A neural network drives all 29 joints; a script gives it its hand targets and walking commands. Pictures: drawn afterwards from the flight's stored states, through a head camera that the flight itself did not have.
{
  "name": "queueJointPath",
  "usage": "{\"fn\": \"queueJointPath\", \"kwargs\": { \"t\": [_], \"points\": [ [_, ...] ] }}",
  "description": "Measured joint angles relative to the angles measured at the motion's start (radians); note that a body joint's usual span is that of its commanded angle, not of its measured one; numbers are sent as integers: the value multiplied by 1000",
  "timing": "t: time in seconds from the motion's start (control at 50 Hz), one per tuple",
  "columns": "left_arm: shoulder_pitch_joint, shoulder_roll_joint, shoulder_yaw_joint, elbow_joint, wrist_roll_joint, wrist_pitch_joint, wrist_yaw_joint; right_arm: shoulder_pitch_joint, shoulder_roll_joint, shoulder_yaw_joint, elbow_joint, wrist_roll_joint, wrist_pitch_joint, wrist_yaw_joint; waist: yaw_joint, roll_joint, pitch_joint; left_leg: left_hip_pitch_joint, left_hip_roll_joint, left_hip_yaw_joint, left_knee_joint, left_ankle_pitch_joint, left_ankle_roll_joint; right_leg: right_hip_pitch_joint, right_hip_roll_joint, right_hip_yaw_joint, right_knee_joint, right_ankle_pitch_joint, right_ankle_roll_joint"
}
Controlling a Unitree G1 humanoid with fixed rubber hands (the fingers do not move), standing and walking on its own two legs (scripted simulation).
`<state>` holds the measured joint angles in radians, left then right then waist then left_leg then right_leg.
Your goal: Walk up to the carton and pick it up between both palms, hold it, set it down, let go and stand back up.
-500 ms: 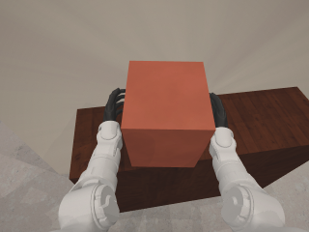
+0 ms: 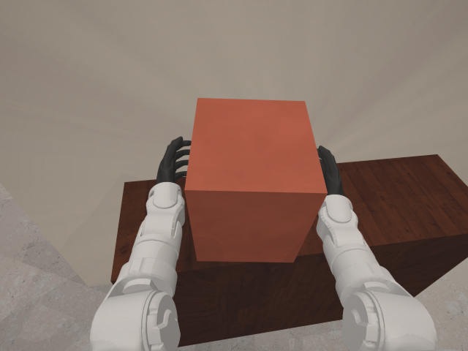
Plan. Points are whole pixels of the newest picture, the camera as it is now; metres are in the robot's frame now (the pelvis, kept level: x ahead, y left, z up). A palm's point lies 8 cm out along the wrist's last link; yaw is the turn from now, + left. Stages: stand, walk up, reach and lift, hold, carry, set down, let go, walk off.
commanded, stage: reach and lift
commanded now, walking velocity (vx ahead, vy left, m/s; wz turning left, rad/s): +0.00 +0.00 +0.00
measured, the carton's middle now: (248, 185) +0.42 -0.02 +0.05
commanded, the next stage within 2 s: hold in 1.98 s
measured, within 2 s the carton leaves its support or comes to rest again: neither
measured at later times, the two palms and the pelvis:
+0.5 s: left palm (147, 172) +0.38 +0.15 +0.14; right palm (324, 179) +0.36 -0.14 +0.13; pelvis -0.01 +0.01 +0.00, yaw +1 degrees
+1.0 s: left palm (142, 158) +0.37 +0.15 +0.18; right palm (330, 172) +0.35 -0.14 +0.15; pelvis -0.01 +0.01 +0.00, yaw +1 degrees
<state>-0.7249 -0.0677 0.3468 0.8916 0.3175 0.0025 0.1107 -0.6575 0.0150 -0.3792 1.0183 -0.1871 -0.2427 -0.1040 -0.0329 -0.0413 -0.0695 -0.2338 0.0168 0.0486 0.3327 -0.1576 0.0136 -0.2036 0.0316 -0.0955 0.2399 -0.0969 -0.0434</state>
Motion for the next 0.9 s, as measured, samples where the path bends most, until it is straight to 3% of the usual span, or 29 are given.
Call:
{"fn": "queueJointPath", "kwargs": {
  "t": [0.22, 0.44, 0.72, 0.9],
  "points": [
    [2, 2, -22, -154, -14, 201, -20, -1, -7, 93, -106, 123, 162, -9, -11, -15, 47, 87, -6, -5, -4, 0, 2, 81, -6, -5, 12, -11, 2],
    [2, 6, -3, -286, 39, 351, -76, -27, 10, 116, -156, 144, 241, -17, -22, -40, 94, 156, -17, -13, -12, 3, 9, 148, -17, -12, 18, -19, 9],
    [62, 2, -94, -526, 13, 527, -64, 41, -11, 221, -323, 248, 326, -33, -42, -33, 124, 161, -25, -23, 15, -7, 21, 171, -24, -21, 15, -16, 21],
    [18, -16, -51, -582, 65, 618, -87, -9, -27, 239, -340, 266, 402, -33, -47, -35, 146, 214, -24, -10, 2, -9, 21, 209, -23, -7, 23, -23, 20]
  ]
}}
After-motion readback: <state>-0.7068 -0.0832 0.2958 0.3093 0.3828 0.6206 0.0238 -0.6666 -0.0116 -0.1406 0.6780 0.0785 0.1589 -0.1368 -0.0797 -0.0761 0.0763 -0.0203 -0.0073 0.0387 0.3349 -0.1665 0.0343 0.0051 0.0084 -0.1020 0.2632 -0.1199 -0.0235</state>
